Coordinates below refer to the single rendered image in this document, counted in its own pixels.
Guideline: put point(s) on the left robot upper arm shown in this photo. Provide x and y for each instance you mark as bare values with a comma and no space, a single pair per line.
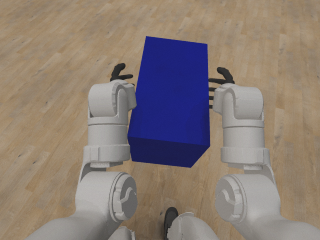
104,199

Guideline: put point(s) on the right robot upper arm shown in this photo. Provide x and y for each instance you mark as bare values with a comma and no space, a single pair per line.
251,203

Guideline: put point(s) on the right robot forearm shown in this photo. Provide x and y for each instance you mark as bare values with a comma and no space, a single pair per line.
242,111

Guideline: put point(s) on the robot right shin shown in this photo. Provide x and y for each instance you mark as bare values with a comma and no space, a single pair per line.
171,230

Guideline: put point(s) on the robot right hand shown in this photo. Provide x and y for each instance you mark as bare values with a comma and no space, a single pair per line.
229,79

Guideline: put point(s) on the left robot forearm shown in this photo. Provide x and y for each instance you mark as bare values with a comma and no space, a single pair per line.
108,117

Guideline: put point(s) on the robot left hand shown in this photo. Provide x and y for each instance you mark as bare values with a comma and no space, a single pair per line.
115,74

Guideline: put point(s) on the right robot foot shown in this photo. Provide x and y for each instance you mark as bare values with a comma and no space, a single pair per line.
170,215

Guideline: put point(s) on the carton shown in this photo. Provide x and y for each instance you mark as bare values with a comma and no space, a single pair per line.
171,123

